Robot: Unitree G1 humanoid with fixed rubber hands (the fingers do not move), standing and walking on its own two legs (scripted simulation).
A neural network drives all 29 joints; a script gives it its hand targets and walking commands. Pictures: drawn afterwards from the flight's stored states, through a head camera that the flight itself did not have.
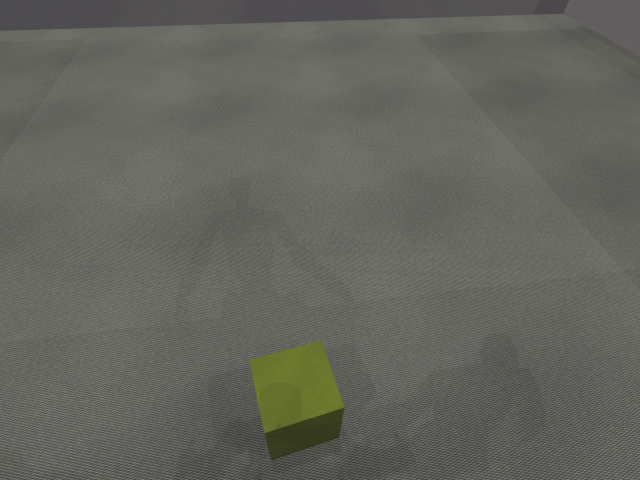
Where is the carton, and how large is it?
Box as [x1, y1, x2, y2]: [249, 340, 344, 459]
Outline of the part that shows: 320,340 249,360 263,429 271,459 338,437 344,407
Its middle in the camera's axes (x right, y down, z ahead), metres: -0.07 +0.45 +1.12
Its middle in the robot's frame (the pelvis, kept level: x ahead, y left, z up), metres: +0.48 +0.06 -0.66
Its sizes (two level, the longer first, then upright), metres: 0.210 0.200 0.250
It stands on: the floor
